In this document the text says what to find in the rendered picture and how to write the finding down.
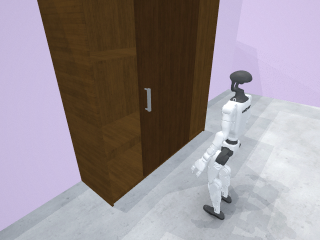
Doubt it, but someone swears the robot left hand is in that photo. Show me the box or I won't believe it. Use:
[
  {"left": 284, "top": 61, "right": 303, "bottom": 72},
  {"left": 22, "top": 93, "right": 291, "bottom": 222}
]
[{"left": 191, "top": 158, "right": 207, "bottom": 179}]

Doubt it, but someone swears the robot left upper arm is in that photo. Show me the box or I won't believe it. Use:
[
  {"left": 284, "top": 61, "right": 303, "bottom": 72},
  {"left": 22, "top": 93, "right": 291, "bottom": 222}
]
[{"left": 217, "top": 102, "right": 236, "bottom": 141}]

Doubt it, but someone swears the right robot shin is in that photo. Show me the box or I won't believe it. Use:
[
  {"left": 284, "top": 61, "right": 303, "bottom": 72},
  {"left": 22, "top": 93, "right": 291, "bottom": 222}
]
[{"left": 218, "top": 165, "right": 231, "bottom": 198}]

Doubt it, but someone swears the wardrobe door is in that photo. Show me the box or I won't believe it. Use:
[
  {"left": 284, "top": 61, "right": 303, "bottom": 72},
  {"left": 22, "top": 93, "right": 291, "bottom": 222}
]
[
  {"left": 133, "top": 0, "right": 200, "bottom": 177},
  {"left": 189, "top": 0, "right": 216, "bottom": 138}
]

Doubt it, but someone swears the robot right upper arm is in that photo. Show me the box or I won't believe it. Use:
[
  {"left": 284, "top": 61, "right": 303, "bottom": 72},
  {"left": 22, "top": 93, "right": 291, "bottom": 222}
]
[{"left": 245, "top": 94, "right": 252, "bottom": 120}]

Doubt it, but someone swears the robot left forearm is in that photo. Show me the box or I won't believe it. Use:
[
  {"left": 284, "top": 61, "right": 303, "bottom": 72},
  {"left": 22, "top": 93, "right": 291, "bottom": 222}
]
[{"left": 201, "top": 132, "right": 224, "bottom": 163}]

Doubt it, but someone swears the handle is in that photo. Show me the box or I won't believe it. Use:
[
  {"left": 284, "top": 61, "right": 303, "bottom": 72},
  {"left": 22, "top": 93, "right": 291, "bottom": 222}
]
[
  {"left": 144, "top": 88, "right": 151, "bottom": 112},
  {"left": 205, "top": 66, "right": 210, "bottom": 82}
]

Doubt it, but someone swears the left robot thigh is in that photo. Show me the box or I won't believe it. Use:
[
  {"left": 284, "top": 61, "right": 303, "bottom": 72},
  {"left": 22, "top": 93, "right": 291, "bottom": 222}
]
[{"left": 207, "top": 148, "right": 230, "bottom": 190}]

